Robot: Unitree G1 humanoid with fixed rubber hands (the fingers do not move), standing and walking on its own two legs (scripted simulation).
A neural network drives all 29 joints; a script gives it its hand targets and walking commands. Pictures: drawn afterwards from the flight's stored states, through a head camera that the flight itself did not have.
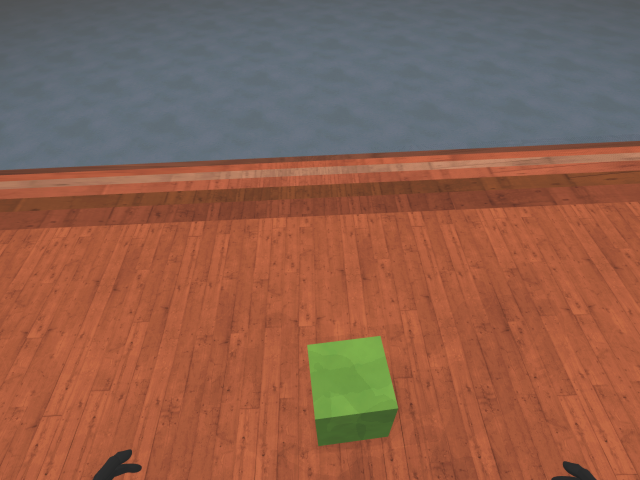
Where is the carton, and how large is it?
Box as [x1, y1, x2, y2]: [307, 336, 397, 445]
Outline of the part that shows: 380,336 307,345 318,445 388,435 397,410 397,405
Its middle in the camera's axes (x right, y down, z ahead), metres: +0.09 +0.45 +1.11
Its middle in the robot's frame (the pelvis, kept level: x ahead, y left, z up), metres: +0.46 -0.03 -0.66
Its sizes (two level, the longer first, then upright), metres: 0.210 0.200 0.250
